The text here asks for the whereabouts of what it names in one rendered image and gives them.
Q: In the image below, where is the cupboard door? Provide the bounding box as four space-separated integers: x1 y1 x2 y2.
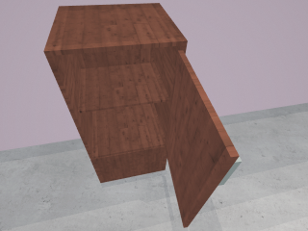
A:
165 50 240 228

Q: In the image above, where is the handle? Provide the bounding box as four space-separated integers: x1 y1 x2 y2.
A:
218 157 242 186

